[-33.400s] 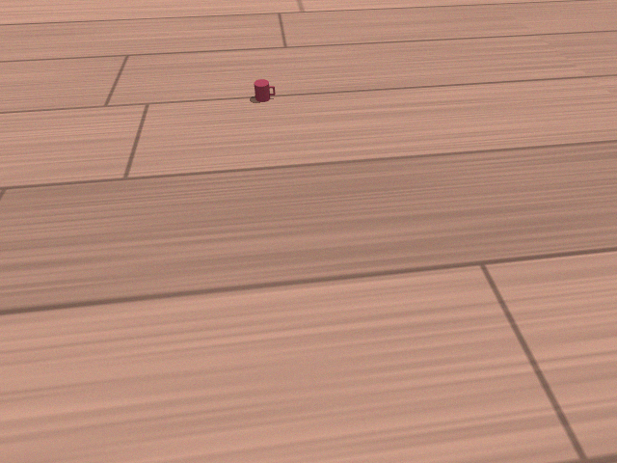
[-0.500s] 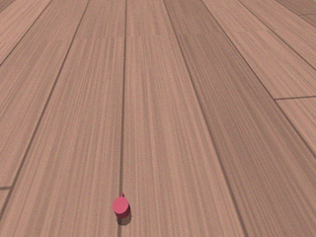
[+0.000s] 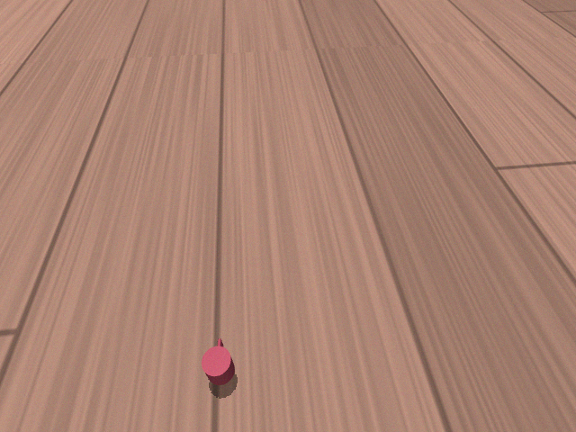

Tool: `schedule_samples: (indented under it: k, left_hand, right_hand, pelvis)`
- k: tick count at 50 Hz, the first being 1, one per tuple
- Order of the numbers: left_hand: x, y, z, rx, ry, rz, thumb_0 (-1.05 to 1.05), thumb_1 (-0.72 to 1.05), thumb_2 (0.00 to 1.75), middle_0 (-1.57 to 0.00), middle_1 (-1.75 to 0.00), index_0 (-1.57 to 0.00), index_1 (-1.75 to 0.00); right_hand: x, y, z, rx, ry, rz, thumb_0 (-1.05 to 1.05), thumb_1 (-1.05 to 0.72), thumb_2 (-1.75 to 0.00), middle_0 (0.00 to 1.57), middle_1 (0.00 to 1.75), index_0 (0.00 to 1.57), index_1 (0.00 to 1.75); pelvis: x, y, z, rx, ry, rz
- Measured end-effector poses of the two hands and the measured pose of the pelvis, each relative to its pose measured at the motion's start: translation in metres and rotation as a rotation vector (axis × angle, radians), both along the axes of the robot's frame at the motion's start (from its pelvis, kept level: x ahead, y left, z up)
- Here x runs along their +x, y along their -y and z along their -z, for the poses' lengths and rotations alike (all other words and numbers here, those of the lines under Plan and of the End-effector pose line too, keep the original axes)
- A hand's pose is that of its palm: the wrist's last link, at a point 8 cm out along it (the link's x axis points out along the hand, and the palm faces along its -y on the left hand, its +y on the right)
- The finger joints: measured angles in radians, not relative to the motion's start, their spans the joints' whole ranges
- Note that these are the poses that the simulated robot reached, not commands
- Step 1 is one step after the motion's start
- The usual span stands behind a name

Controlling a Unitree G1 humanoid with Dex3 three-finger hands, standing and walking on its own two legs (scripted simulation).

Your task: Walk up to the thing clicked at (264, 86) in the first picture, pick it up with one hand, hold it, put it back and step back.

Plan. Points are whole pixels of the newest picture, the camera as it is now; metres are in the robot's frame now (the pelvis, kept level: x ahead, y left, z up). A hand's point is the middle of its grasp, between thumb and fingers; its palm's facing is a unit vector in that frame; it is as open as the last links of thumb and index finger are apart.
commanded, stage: step back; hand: left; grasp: from above
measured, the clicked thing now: (219, 360) +0.44 +0.24 -0.73
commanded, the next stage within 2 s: none
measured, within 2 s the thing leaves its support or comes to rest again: neither
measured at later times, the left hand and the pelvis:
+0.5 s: hand out of the picture +0.00 +0.22 -0.14, palm faces +0.03 -0.89 -0.45, open 7.4 cm; pelvis -0.10 -0.05 -0.01, yaw +2 degrees
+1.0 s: hand out of the picture -0.21 +0.30 -0.17, palm faces +0.11 -0.91 -0.39, open 7.4 cm; pelvis -0.26 +0.01 -0.01, yaw +4 degrees
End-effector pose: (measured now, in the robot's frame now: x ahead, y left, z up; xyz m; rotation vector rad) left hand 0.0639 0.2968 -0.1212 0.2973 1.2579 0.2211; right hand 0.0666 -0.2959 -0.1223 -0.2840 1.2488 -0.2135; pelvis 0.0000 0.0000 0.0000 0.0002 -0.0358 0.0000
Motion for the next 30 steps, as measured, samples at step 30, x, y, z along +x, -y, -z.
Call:
schedule_samples:
  k: [30]
  left_hand:
    - [-0.095,0.041,-0.017,0.107,0.169,-0.005,0.00,0.90,0.90,-0.21,-0.30,-0.20,-0.30]
  right_hand:
    - [-0.098,0.056,0.033,-0.030,-0.072,-0.137,0.01,-0.91,-0.90,0.20,0.30,0.20,0.30]
  pelvis:
    - [-0.130,0.048,0.019,0.026,-0.007,-0.080]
